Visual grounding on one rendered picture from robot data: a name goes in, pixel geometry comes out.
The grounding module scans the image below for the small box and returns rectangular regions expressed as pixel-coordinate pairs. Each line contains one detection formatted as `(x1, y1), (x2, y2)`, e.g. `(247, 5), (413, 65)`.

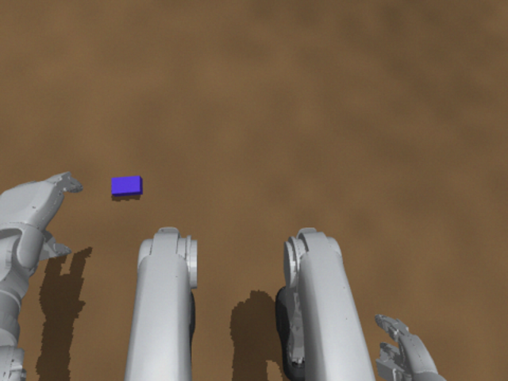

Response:
(111, 175), (143, 197)

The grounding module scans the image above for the left robot hand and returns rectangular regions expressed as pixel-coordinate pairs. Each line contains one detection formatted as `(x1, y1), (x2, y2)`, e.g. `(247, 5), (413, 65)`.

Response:
(0, 171), (83, 261)

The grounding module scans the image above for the right robot hand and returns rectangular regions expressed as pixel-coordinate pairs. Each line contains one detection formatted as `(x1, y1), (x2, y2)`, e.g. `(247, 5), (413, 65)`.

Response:
(375, 314), (439, 381)

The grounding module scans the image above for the left robot arm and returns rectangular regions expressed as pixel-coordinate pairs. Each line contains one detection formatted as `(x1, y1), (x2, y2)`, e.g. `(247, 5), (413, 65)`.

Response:
(0, 223), (44, 381)

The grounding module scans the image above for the right robot foot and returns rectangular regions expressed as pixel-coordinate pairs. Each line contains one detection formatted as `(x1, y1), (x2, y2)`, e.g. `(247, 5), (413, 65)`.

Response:
(275, 287), (305, 381)

